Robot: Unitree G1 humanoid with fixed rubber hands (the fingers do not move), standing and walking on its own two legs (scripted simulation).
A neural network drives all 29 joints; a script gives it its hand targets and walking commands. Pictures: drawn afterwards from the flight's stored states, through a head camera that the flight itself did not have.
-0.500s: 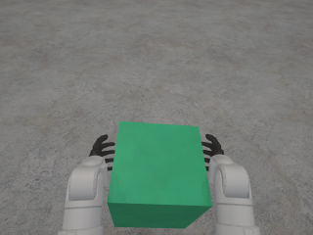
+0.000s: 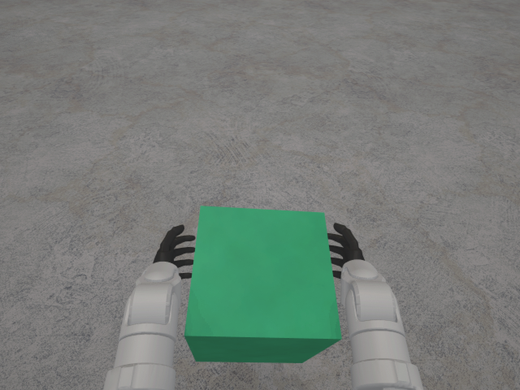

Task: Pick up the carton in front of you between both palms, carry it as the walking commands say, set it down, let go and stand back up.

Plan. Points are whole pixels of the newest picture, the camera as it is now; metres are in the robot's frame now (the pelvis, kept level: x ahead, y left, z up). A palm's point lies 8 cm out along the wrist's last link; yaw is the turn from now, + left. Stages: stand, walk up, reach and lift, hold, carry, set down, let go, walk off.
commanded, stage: carry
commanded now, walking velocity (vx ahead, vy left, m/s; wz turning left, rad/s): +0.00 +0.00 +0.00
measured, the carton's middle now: (256, 291) +0.30 +0.00 -0.06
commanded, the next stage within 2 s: hold in 0.28 s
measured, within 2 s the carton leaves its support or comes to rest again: neither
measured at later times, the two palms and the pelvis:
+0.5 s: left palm (134, 298) +0.24 +0.18 +0.04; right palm (331, 271) +0.28 -0.11 +0.04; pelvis -0.02 -0.01 +0.01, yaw +8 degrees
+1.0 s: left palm (154, 301) +0.23 +0.15 +0.05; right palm (353, 265) +0.29 -0.15 +0.05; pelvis -0.02 -0.05 +0.01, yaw +11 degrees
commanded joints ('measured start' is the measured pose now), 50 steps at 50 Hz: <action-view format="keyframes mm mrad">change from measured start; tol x8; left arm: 1 -482 -935 -519 -78 -264 -74 -250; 18 -320 -882 -487 -130 -235 -57 -208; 27 -499 -918 -545 -105 -285 -48 -261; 50 -570 -947 -411 22 -228 -59 -305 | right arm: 1 -429 936 523 -42 252 -67 246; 18 -337 861 581 -199 282 -23 239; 50 -472 966 481 19 225 -5 292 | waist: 1 -1 -2 -238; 14 0 -1 -222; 15 -9 94 -95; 16 -2 103 -146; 50 -3 -29 -60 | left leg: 1 -20 127 -114 -104 175 8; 14 -32 128 -115 -100 203 9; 15 -55 -60 -289 -185 496 6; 17 120 -63 -313 -155 628 -3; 21 193 -84 -287 -201 412 -12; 33 -39 -75 -290 -234 115 2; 50 -53 -106 -268 -201 45 29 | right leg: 1 169 -90 108 -42 145 -8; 14 154 -92 105 -38 155 -1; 15 430 186 238 -51 319 -31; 18 368 158 283 -93 407 -10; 28 407 189 246 -122 116 -16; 50 496 115 295 -187 -93 9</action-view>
